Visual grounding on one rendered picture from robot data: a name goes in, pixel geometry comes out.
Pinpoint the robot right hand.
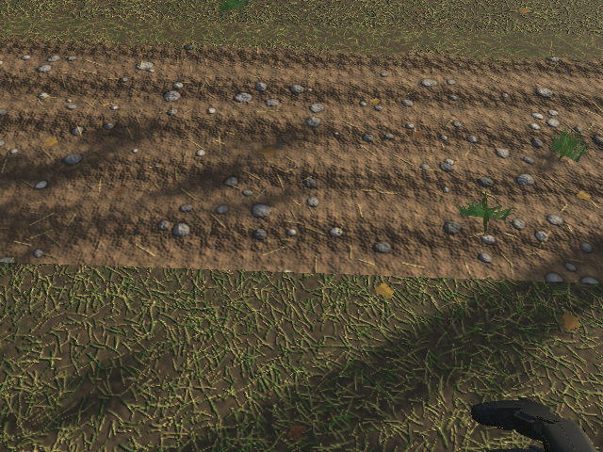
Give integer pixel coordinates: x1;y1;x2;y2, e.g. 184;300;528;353
471;397;597;452

